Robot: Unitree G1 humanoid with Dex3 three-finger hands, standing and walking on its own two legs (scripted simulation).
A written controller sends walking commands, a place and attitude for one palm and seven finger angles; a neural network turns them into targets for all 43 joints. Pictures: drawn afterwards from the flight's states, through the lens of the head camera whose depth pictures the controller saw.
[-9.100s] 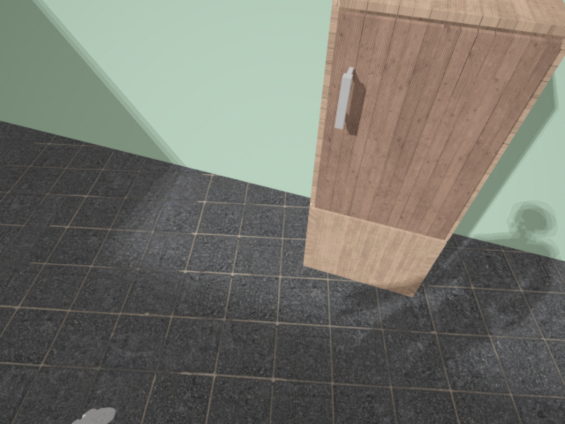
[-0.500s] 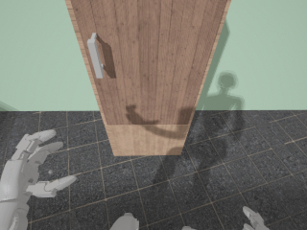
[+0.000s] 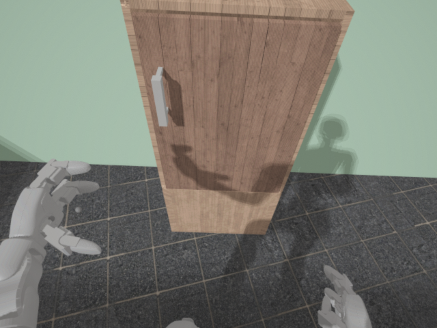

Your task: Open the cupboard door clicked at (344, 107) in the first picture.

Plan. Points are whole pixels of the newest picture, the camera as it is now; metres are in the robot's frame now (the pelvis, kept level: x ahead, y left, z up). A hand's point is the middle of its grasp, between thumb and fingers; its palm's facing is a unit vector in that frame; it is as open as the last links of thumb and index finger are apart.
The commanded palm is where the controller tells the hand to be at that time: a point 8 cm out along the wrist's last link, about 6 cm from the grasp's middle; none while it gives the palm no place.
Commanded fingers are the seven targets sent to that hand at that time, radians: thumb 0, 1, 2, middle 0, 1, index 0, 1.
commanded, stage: raise the hand with hooked fingers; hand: left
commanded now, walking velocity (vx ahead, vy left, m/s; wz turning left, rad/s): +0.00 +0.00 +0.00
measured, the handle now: (161, 97) +0.58 +0.20 +0.09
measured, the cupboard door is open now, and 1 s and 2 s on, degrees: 0 0 0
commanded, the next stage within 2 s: move the hooked fingers beside the handle in 0.64 s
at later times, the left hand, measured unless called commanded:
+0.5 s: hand (96, 191) +0.30 +0.24 +0.10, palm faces +0.10 -0.99 -0.03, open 13.9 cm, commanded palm +0.27 +0.29 +0.11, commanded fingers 0.00 -0.50 0.30 -0.30 -1.20 -0.30 -1.20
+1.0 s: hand (104, 173) +0.34 +0.24 +0.10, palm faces +0.09 -1.00 +0.00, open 13.9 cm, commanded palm +0.31 +0.29 +0.10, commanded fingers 0.00 -0.50 0.30 -0.30 -1.20 -0.30 -1.20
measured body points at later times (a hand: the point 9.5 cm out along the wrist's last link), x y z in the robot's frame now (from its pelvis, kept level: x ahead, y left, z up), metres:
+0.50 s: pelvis +0.01 -0.03 +0.01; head +0.03 -0.03 +0.46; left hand +0.29 +0.29 +0.11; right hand +0.15 -0.29 -0.07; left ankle +0.04 +0.09 -0.70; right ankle -0.01 -0.14 -0.70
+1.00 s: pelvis +0.00 -0.04 +0.00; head +0.04 -0.03 +0.45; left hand +0.33 +0.29 +0.10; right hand +0.14 -0.29 -0.08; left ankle +0.04 +0.09 -0.70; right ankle -0.01 -0.14 -0.70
